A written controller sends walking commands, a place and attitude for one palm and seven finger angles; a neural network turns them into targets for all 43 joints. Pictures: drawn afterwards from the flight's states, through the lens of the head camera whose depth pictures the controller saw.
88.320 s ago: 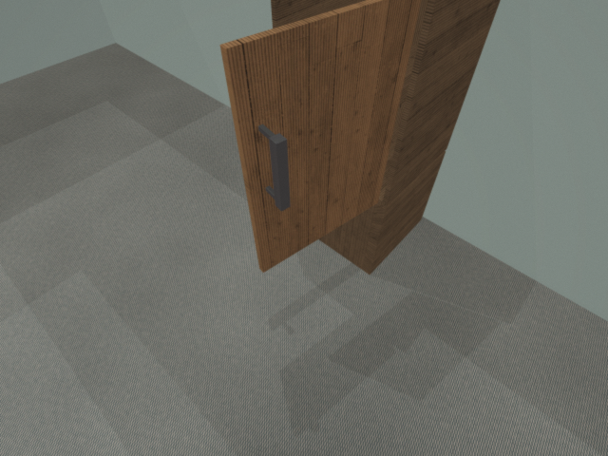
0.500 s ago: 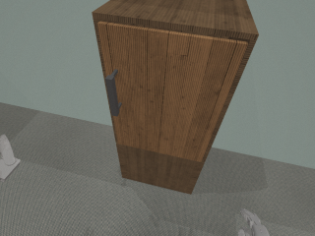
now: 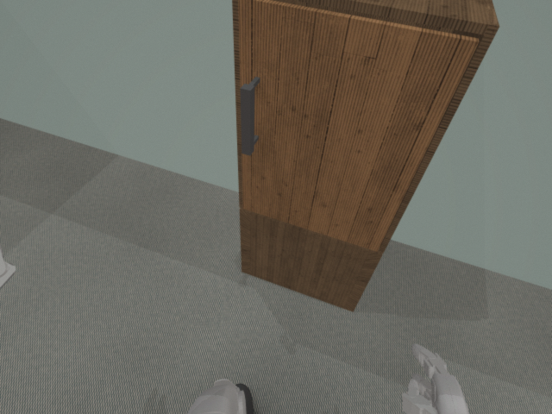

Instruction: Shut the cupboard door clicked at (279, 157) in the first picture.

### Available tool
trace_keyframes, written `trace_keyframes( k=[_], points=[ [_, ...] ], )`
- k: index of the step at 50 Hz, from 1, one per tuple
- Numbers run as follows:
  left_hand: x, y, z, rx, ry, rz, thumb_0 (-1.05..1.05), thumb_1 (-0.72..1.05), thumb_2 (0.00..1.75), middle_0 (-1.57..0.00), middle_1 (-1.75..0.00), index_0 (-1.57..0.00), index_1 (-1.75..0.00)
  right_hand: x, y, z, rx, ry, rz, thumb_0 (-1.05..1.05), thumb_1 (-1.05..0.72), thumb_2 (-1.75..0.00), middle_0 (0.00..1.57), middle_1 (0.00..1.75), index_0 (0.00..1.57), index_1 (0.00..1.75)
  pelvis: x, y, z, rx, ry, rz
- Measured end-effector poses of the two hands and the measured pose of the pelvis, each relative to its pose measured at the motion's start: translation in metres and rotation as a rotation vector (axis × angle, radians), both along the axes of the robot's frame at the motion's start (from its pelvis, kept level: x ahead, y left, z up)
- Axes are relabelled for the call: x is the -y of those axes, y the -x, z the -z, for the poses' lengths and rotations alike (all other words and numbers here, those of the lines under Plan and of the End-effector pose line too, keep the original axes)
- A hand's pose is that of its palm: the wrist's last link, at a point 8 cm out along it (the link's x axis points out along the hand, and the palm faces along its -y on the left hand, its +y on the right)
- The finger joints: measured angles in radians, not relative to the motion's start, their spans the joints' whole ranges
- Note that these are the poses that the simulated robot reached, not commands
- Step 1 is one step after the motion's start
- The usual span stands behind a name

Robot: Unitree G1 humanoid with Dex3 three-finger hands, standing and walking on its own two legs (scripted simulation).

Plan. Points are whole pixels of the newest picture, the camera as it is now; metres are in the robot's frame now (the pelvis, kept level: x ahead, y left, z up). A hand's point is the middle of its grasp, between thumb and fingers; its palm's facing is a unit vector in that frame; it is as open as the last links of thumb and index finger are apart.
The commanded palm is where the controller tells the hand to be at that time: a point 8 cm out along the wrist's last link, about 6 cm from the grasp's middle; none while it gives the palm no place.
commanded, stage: stop stepping back and stand still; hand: left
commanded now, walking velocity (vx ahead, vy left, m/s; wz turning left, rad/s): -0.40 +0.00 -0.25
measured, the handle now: (251, 117) +0.71 +0.11 +0.05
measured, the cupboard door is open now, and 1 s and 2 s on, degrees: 0 0 0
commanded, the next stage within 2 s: let the arm hang, fingers relaxed in 0.94 s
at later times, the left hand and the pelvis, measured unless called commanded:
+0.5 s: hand out of the picture +0.11 +0.28 +0.22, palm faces +0.27 -0.85 -0.45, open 7.4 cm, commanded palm +0.06 +0.32 +0.21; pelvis -0.13 +0.05 +0.05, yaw -9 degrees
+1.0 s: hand out of the picture +0.11 +0.29 +0.21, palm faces +0.27 -0.82 -0.50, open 7.4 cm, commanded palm +0.05 +0.34 +0.21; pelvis -0.15 +0.08 +0.02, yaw -12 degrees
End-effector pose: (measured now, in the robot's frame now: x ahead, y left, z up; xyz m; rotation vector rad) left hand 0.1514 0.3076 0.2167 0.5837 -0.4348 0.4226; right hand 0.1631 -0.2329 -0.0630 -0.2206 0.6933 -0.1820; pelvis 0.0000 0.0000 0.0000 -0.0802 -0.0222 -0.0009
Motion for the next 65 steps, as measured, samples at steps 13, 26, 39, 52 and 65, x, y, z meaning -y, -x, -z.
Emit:
trace_keyframes(
  k=[13,26,39,52,65],
  points=[
    [-0.036,0.031,0.004,-0.025,0.147,0.069,0.02,0.89,0.90,-0.21,-0.30,-0.20,-0.30,-0.045,0.077,-0.051,0.082,0.033,0.030,0.01,-0.90,-0.90,0.21,0.30,0.21,0.30,-0.045,0.077,-0.027,0.011,-0.041,0.093],
    [-0.016,0.080,-0.017,-0.155,0.017,0.191,0.01,0.89,0.90,-0.21,-0.30,-0.21,-0.30,-0.037,0.218,-0.038,-0.053,0.012,0.187,0.01,-0.90,-0.90,0.21,0.31,0.21,0.30,-0.049,0.138,-0.039,-0.016,-0.063,0.167],
    [-0.031,0.088,0.000,-0.024,0.122,0.188,0.01,0.89,0.90,-0.21,-0.30,-0.21,-0.30,-0.029,0.286,-0.006,-0.177,0.076,0.300,0.01,-0.90,-0.90,0.20,0.30,0.20,0.30,-0.074,0.146,-0.022,0.029,-0.062,0.183],
    [-0.029,0.081,-0.009,-0.131,-0.016,0.207,0.01,0.89,0.90,-0.21,-0.30,-0.21,-0.30,-0.076,0.227,0.001,-0.059,-0.088,0.199,0.01,-0.90,-0.90,0.21,0.30,0.20,0.30,-0.076,0.145,-0.021,0.012,-0.067,0.208],
    [0.011,0.176,0.324,-1.543,0.519,0.068,0.01,0.92,0.90,-0.20,-0.29,-0.19,-0.30,-0.072,0.248,0.028,-0.360,-0.054,0.164,0.01,-0.90,-0.90,0.20,0.30,0.20,0.30,-0.097,0.141,-0.020,0.010,-0.081,0.172]
  ],
)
